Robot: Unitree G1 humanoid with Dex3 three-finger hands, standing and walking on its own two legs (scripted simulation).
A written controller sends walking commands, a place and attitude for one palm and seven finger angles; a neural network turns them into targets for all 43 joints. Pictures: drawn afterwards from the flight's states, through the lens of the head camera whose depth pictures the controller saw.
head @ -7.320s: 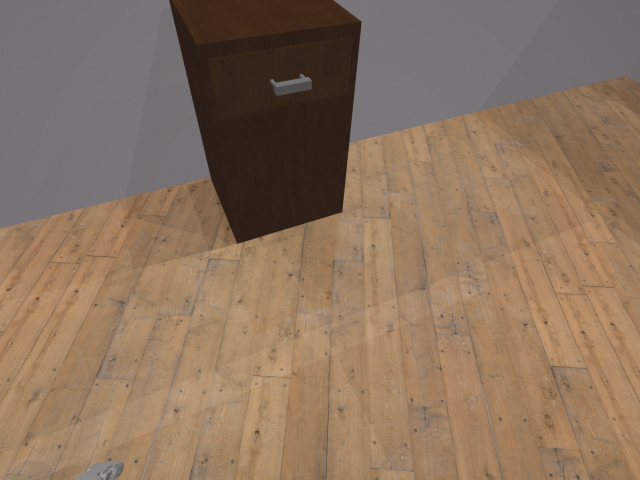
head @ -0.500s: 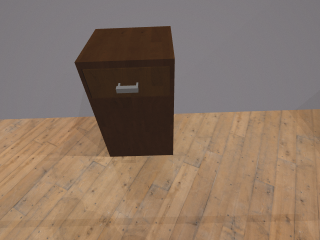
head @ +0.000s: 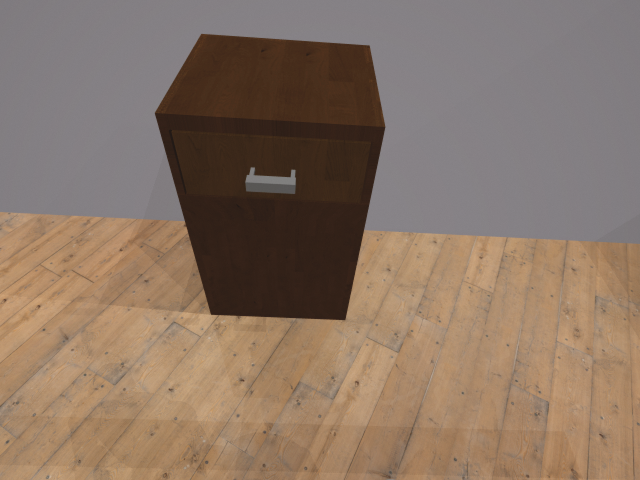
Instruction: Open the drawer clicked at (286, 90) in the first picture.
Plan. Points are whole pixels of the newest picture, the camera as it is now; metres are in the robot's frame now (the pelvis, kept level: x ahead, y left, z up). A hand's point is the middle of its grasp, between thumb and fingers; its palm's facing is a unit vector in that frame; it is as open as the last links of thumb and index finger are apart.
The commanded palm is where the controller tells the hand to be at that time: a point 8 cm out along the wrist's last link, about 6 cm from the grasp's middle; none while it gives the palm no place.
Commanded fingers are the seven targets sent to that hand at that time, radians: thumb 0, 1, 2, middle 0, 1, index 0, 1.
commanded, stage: take the last steps up to it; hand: left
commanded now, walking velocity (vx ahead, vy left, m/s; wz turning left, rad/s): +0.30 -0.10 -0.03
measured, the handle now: (272, 178) +0.76 +0.16 -0.10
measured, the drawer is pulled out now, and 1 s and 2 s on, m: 0.00 0.00 0.00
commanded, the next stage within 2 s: come to a stop and stand still in 0.50 s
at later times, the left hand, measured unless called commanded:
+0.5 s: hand (260, 427) +0.23 +0.10 -0.16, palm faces +0.05 -0.97 -0.24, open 7.2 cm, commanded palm none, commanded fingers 0.00 0.90 0.90 -0.20 -0.30 -0.20 -0.30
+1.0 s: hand (267, 418) +0.25 +0.09 -0.18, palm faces +0.06 -0.97 -0.23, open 7.4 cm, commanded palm none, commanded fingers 0.00 0.90 0.90 -0.20 -0.30 -0.20 -0.30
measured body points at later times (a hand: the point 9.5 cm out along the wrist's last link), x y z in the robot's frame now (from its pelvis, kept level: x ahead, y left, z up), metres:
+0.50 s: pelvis +0.17 -0.09 +0.00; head +0.19 -0.10 +0.45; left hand +0.23 +0.15 -0.14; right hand +0.17 -0.32 -0.17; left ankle +0.16 +0.05 -0.67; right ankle +0.20 -0.16 -0.74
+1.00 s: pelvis +0.24 -0.09 -0.01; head +0.28 -0.10 +0.44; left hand +0.25 +0.15 -0.16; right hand +0.34 -0.31 -0.16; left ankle +0.29 +0.03 -0.74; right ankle +0.20 -0.20 -0.70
